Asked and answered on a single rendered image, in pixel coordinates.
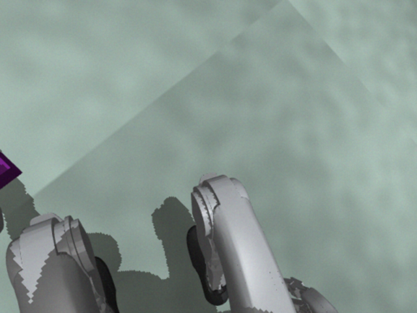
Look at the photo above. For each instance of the right robot foot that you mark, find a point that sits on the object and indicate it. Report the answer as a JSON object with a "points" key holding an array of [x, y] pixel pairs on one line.
{"points": [[216, 297]]}

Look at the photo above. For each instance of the right robot hand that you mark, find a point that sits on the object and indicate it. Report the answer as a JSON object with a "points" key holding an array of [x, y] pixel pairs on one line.
{"points": [[311, 300]]}

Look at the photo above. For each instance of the cube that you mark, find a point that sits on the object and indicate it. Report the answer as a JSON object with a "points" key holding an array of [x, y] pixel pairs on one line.
{"points": [[8, 171]]}

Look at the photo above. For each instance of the left robot foot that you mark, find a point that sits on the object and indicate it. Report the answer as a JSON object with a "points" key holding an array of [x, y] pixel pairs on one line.
{"points": [[108, 285]]}

